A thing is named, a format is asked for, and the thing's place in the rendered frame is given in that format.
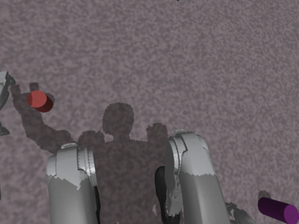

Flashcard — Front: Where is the right robot foot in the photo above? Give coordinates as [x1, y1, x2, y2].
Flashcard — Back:
[155, 166, 180, 224]

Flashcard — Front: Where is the right robot hand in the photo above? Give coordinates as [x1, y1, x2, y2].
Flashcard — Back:
[225, 202, 256, 224]

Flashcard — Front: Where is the left robot hand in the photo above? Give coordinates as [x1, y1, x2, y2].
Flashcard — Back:
[0, 71, 16, 136]

